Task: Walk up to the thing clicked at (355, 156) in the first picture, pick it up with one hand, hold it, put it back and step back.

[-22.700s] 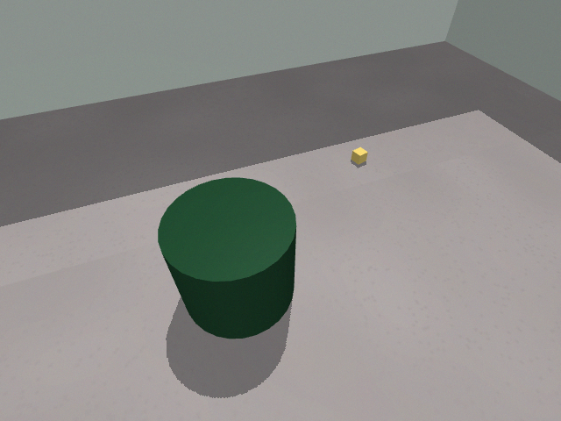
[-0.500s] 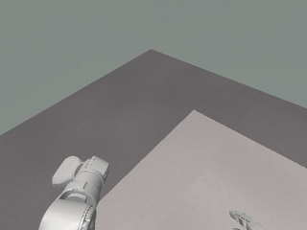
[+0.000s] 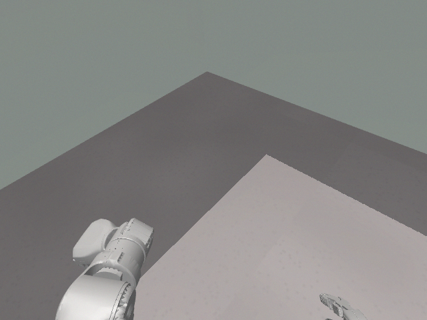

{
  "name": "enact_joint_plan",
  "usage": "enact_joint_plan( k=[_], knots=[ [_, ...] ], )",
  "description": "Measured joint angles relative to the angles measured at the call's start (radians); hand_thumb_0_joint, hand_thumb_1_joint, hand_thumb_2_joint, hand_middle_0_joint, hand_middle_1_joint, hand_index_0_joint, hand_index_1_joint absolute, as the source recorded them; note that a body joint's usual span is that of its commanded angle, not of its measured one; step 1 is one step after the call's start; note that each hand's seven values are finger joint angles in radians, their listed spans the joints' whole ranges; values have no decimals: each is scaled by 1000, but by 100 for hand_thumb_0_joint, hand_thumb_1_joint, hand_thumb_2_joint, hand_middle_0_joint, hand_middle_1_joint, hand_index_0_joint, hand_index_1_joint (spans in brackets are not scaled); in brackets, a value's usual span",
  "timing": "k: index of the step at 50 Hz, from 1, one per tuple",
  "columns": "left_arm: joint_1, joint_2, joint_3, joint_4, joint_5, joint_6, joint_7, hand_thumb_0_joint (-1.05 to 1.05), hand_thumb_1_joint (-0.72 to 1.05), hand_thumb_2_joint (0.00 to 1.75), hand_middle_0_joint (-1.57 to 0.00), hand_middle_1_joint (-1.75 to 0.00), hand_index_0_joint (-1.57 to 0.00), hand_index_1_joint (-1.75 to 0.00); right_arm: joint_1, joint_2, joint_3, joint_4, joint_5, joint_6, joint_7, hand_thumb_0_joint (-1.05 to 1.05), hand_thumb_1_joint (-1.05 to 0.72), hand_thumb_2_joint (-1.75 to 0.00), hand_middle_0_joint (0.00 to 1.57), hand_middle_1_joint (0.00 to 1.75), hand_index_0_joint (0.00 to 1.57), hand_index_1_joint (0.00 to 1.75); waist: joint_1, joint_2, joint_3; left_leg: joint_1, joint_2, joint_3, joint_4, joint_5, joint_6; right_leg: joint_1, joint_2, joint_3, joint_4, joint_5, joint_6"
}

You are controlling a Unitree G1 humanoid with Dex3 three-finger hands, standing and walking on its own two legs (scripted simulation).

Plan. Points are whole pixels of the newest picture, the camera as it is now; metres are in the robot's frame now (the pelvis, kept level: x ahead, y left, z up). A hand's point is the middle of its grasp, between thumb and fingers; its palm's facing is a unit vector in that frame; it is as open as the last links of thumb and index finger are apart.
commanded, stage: crouch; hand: left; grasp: from above
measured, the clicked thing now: (115, 258) +0.32 +0.25 -0.10
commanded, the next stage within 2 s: lower in 1.94 s
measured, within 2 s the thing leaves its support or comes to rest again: neither
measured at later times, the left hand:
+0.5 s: hand (131, 286) +0.31 +0.25 -0.25, palm faces -0.13 -0.41 -0.90, open 8.9 cm
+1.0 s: hand (151, 294) +0.35 +0.25 -0.45, palm faces -0.09 -0.45 -0.89, open 8.6 cm
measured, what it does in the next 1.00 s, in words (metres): lowers itself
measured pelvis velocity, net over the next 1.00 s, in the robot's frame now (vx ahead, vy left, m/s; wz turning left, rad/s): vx -0.09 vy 0.02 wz -0.07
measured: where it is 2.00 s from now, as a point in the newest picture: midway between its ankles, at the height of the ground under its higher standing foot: outside the picture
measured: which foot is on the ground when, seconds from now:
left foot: down 0.00-1.00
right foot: down 0.00-1.00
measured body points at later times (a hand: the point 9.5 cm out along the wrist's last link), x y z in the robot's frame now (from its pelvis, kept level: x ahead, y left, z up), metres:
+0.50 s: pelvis -0.06 +0.01 -0.13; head +0.09 +0.03 +0.29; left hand +0.31 +0.27 -0.20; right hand +0.02 -0.26 -0.26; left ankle +0.00 +0.15 -0.72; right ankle -0.01 -0.11 -0.72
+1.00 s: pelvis -0.09 +0.02 -0.31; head +0.12 +0.03 +0.09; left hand +0.35 +0.27 -0.40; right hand -0.05 -0.25 -0.44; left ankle +0.00 +0.15 -0.72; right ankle -0.01 -0.11 -0.72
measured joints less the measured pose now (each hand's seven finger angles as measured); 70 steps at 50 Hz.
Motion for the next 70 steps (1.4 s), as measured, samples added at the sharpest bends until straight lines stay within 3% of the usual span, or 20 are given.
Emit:
enact_joint_plan(
  k=[5, 9, 15, 20, 25, 28, 32, 36, 43, 49, 56, 70],
  knots=[
    [-28, 6, 20, 86, 0, -34, -4, -2, 27, 43, -86, -51, -67, -41, 4, 9, 1, 9, -1, -18, -3, 1, -87, -89, 20, 30, 20, 30, -9, -11, -10, -42, 4, -3, 22, -2, 0, -39, 3, -2, 16, 1, 0],
    [-56, 16, 43, 167, 35, -95, 2, -1, 28, 43, -85, -52, -67, -42, 9, 14, -5, 15, -12, -35, -1, 1, -87, -89, 20, 30, 21, 30, -25, -27, -22, -132, 7, -5, 89, -20, 1, -126, 6, -2, 76, -13, 0],
    [-121, 58, 116, 281, 104, -209, 98, -1, 29, 42, -85, -53, -66, -42, 29, 9, -28, 16, -59, -68, 17, 1, -86, -89, 20, 30, 21, 30, -50, -52, -50, -395, 14, -9, 317, -95, 0, -388, 9, 3, 298, -82, 2],
    [-185, 112, 199, 332, 72, -292, 192, -1, 28, 43, -85, -54, -66, -43, 38, 0, -35, 25, -102, -66, 32, 1, -87, -89, 20, 30, 20, 30, -68, -50, -63, -662, 17, -21, 553, -167, 6, -649, 11, -1, 523, -149, 8],
    [-236, 144, 207, 340, 38, -355, 207, -1, 25, 45, -87, -53, -68, -43, 30, 6, -30, 39, -116, -52, 35, 1, -88, -90, 20, 30, 20, 30, -87, -38, -68, -907, 15, -40, 755, -216, 10, -884, 9, -11, 717, -198, 11],
    [-263, 154, 212, 339, 44, -391, 199, -1, 25, 45, -89, -52, -69, -42, 21, 15, -24, 48, -120, -45, 31, 1, -88, -90, 20, 30, 20, 30, -101, -31, -66, -1029, 13, -51, 856, -237, 10, -1001, 7, -17, 813, -220, 12],
    [-298, 173, 228, 354, 82, -424, 198, 0, 24, 43, -91, -49, -71, -40, 13, 25, -16, 56, -127, -38, 25, 1, -89, -90, 20, 30, 20, 30, -124, -22, -76, -1172, 14, -61, 975, -262, 12, -1140, 9, -21, 928, -244, 13],
    [-325, 212, 262, 375, 102, -447, 208, 2, 25, 39, -95, -45, -74, -36, 14, 30, -13, 54, -140, -31, 22, 1, -90, -90, 20, 30, 20, 30, -146, -13, -92, -1296, 16, -67, 1086, -287, 14, -1262, 12, -22, 1037, -267, 16],
    [-355, 275, 304, 397, 78, -458, 197, 3, 28, 33, -100, -35, -79, -27, 20, 34, -16, 45, -149, -25, 31, 1, -90, -90, 20, 30, 20, 30, -164, -2, -104, -1466, 15, -78, 1253, -323, 16, -1431, 14, -23, 1203, -305, 20],
    [-372, 296, 319, 398, 89, -461, 185, 4, 28, 31, -103, -30, -81, -24, 14, 29, -7, 32, -147, -21, 49, 1, -90, -90, 20, 30, 20, 30, -171, 2, -101, -1578, 9, -88, 1359, -338, 15, -1539, 10, -26, 1310, -324, 20],
    [-402, 323, 347, 411, 93, -462, 171, 4, 28, 30, -106, -26, -83, -22, -2, 18, -6, 15, -149, -21, 70, 1, -90, -91, 20, 30, 20, 30, -177, 5, -91, -1669, 7, -96, 1453, -351, 12, -1630, 11, -28, 1407, -338, 19],
    [-470, 393, 388, 501, 135, -470, 164, 3, 30, 24, -112, -20, -86, -17, -8, -14, -15, 15, -165, -40, 114, 0, -91, -90, 20, 30, 20, 30, -186, -3, -26, -1788, 11, -108, 1596, -355, 8, -1757, 22, -29, 1551, -336, 18]
  ],
)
